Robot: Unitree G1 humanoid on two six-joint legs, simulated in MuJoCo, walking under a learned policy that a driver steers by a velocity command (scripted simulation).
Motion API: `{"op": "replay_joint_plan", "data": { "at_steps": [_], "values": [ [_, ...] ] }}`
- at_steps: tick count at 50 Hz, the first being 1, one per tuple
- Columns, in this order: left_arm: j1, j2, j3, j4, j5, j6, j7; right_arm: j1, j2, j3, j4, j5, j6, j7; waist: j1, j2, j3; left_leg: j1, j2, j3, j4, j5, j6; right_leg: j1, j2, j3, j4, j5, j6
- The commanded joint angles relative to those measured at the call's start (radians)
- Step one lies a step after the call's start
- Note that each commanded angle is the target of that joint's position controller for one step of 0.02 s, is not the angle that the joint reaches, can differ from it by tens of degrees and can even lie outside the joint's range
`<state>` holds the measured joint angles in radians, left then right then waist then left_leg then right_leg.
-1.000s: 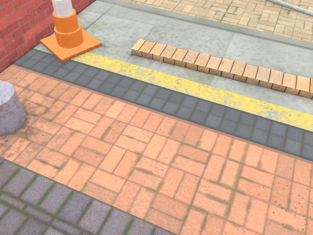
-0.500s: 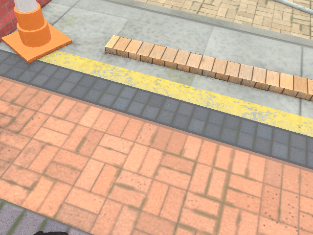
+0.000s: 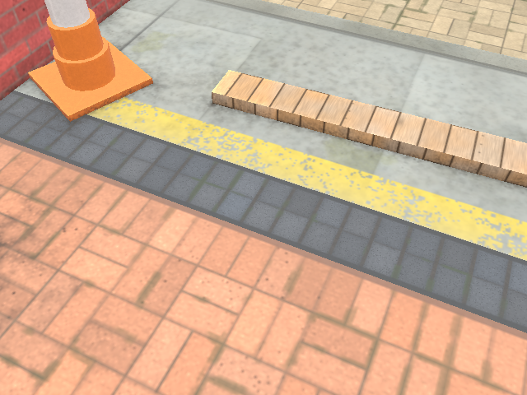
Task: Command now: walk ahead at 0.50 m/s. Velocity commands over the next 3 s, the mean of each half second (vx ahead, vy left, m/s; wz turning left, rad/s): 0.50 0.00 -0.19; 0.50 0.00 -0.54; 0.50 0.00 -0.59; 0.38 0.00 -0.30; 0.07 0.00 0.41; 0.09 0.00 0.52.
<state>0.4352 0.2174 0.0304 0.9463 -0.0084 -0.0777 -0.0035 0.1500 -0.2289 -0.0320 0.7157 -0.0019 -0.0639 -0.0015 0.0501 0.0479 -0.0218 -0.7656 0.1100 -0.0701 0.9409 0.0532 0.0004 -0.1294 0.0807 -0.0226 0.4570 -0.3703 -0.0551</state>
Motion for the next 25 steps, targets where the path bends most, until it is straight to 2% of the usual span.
{"op": "replay_joint_plan", "data": {
  "at_steps": [1,2,3,4,5,6,7,8,9,10,11,12,13,14,15,16,17,18,19,20,21,22,23,24,25],
  "values": [
    [0.059,0.134,0.04,-0.025,-0.027,-0.007,0.016,-0.032,-0.087,-0.03,-0.056,-0.002,-0.015,0.033,-0.006,-0.094,0.043,-0.143,0.049,-0.09,-0.047,0.16,0.045,0.171,-0.332,0.24,-0.021,0.523,-0.181],
    [0.125,0.117,0.036,-0.012,-0.024,0.003,0.025,-0.12,-0.079,-0.026,-0.084,-0.003,-0.021,0.048,0.034,-0.099,0.073,-0.311,0.046,-0.09,-0.076,0.107,0.054,0.314,-0.35,0.276,0.015,0.465,-0.172],
    [0.179,0.118,0.038,-0.002,-0.017,0.012,0.031,-0.192,-0.066,-0.022,-0.103,0.005,-0.029,0.06,0.068,-0.099,0.104,-0.413,0.049,-0.085,-0.093,0.051,0.058,0.388,-0.367,0.314,0.037,0.419,-0.172],
    [0.283,0.132,0.045,0.004,-0.008,0.014,0.039,-0.311,-0.069,-0.021,-0.137,0.015,-0.046,0.074,0.135,-0.081,0.132,-0.555,0.035,-0.054,-0.157,0.03,0.052,0.506,-0.355,0.336,0.053,0.323,-0.171],
    [0.307,0.14,0.048,0.008,0.0,0.019,0.047,-0.363,-0.058,-0.017,-0.154,0.022,-0.059,0.086,0.154,-0.104,0.156,-0.578,0.043,-0.056,-0.186,0.016,0.05,0.505,-0.367,0.366,0.06,0.3,-0.168],
    [0.251,0.118,0.041,-0.021,-0.014,0.025,0.062,-0.368,-0.061,-0.013,-0.163,0.015,-0.071,0.102,0.123,-0.09,0.172,-0.474,0.065,-0.073,-0.291,0.19,0.047,0.403,-0.348,0.322,0.075,0.255,-0.144],
    [0.164,0.125,0.037,-0.06,-0.008,0.03,0.063,-0.371,-0.045,-0.003,-0.153,0.007,-0.077,0.122,0.117,-0.066,0.19,-0.208,0.017,0.008,-0.418,0.369,0.05,0.151,-0.278,0.232,0.055,0.16,-0.119],
    [0.107,0.143,0.04,-0.084,-0.006,0.031,0.056,-0.322,-0.03,-0.003,-0.123,0.005,-0.076,0.134,0.098,-0.06,0.175,0.093,-0.018,0.029,-0.433,0.491,0.054,-0.085,-0.247,0.183,0.037,0.093,-0.101],
    [0.102,0.15,0.045,-0.084,-0.014,0.03,0.047,-0.29,-0.034,-0.009,-0.109,0.011,-0.067,0.13,0.085,-0.07,0.143,0.284,-0.044,0.021,-0.4,0.528,0.047,-0.196,-0.229,0.168,0.043,0.05,-0.091],
    [0.087,0.164,0.05,-0.092,-0.018,0.028,0.042,-0.243,-0.049,-0.016,-0.094,0.02,-0.052,0.12,0.061,-0.089,0.133,0.348,-0.049,0.003,-0.391,0.478,0.035,-0.192,-0.223,0.173,0.067,0.039,-0.081],
    [0.064,0.165,0.053,-0.096,-0.027,0.027,0.038,-0.205,-0.077,-0.026,-0.075,0.03,-0.039,0.102,0.036,-0.092,0.15,0.347,-0.039,-0.02,-0.431,0.402,0.025,-0.13,-0.219,0.181,0.132,0.057,-0.065],
    [0.06,0.163,0.055,-0.097,-0.027,0.032,0.037,-0.121,-0.104,-0.039,-0.034,0.029,-0.029,0.083,-0.004,-0.09,0.12,0.375,-0.015,-0.03,-0.49,0.392,0.02,-0.024,-0.209,0.184,0.255,0.116,-0.05],
    [0.046,0.186,0.063,-0.098,-0.022,0.035,0.035,0.009,-0.144,-0.058,0.02,0.02,-0.029,0.069,-0.063,-0.083,0.064,0.483,-0.019,-0.011,-0.539,0.394,0.019,0.026,-0.198,0.193,0.429,0.248,-0.032],
    [0.046,0.208,0.071,-0.081,-0.016,0.036,0.025,0.177,-0.186,-0.079,0.07,0.012,-0.03,0.06,-0.158,-0.062,-0.02,0.733,-0.025,0.04,-0.537,0.377,0.017,-0.06,-0.173,0.172,0.673,0.321,0.006],
    [0.074,0.148,0.065,-0.041,-0.024,0.026,0.024,0.35,-0.213,-0.094,0.135,-0.005,-0.029,0.056,-0.235,0.015,-0.105,1.033,0.048,0.004,-0.474,0.427,0.05,-0.278,-0.09,0.162,1.033,0.032,0.07],
    [0.284,0.016,0.039,-0.014,-0.024,0.013,0.007,0.39,-0.247,-0.065,0.154,-0.05,-0.04,0.065,-0.145,0.261,-0.237,1.331,0.188,-0.087,-0.104,0.817,0.093,-0.618,-0.034,0.275,1.445,-0.583,0.093],
    [0.371,0.043,0.032,-0.029,-0.057,-0.02,0.0,0.406,-0.26,-0.077,0.149,-0.038,-0.024,0.073,-0.118,0.402,-0.374,1.324,0.258,-0.252,-0.13,0.866,0.174,-0.675,-0.043,0.346,1.517,-0.513,0.1],
    [0.262,0.064,0.032,-0.101,-0.088,-0.019,0.014,0.418,-0.293,-0.098,0.182,-0.015,-0.007,0.073,-0.13,0.291,-0.414,1.237,0.345,-0.452,-0.384,0.211,0.249,-0.741,-0.052,0.276,1.439,-0.38,0.112],
    [0.131,0.088,0.038,-0.121,-0.085,0.002,0.051,0.319,-0.227,-0.081,0.175,-0.015,-0.004,0.07,-0.118,0.057,-0.28,1.038,0.322,-0.502,-0.588,-0.211,0.227,-0.75,-0.093,0.168,1.396,-0.207,0.087],
    [0.119,0.072,0.033,-0.147,-0.086,0.019,0.069,0.207,-0.241,-0.076,0.173,-0.01,-0.018,0.063,-0.054,0.158,-0.195,0.848,0.397,-0.62,-0.662,-0.311,0.271,-0.756,-0.13,0.138,1.465,-0.091,0.079],
    [0.099,0.088,0.04,-0.136,-0.053,0.044,0.076,0.069,-0.146,-0.043,0.129,-0.027,-0.043,0.062,-0.016,0.048,-0.114,0.621,0.388,-0.533,-0.648,-0.284,0.239,-0.669,-0.19,0.21,1.27,0.091,0.039],
    [0.052,0.102,0.052,-0.135,-0.028,0.064,0.074,0.02,-0.097,-0.034,0.136,-0.029,-0.055,0.062,-0.011,0.033,-0.042,0.479,0.335,-0.403,-0.624,-0.253,0.203,-0.602,-0.21,0.224,1.195,0.117,0.02],
    [0.024,0.07,0.058,-0.152,-0.024,0.078,0.07,-0.008,-0.086,-0.024,0.157,-0.03,-0.059,0.053,0.019,0.041,0.026,0.353,0.254,-0.246,-0.662,-0.266,0.16,-0.553,-0.215,0.22,1.028,0.17,0.03],
    [-0.01,0.071,0.065,-0.17,-0.019,0.076,0.068,-0.006,-0.093,-0.027,0.167,-0.02,-0.065,0.04,0.01,0.081,0.055,0.35,0.213,-0.162,-0.693,-0.191,0.162,-0.541,-0.208,0.219,0.91,0.2,0.041],
    [-0.06,0.079,0.068,-0.191,-0.014,0.071,0.062,0.042,-0.099,-0.029,0.189,-0.024,-0.073,0.023,-0.005,0.108,0.064,0.39,0.208,-0.123,-0.699,-0.055,0.174,-0.559,-0.204,0.227,0.837,0.228,0.052]
  ]
}}
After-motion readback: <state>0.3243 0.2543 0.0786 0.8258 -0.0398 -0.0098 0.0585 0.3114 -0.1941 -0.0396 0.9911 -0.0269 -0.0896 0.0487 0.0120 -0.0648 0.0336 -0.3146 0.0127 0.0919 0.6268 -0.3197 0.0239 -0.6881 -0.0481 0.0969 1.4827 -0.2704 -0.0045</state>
